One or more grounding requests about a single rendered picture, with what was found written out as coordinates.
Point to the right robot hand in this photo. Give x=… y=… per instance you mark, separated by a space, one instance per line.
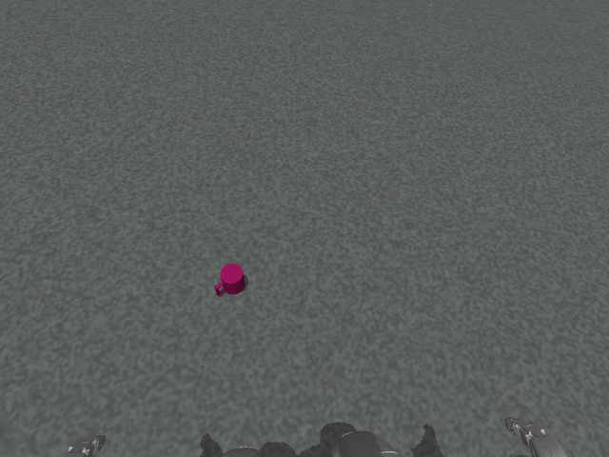
x=533 y=436

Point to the left robot hand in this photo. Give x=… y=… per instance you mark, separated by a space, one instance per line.
x=86 y=447

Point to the mug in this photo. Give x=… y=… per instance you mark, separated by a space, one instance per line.
x=233 y=280

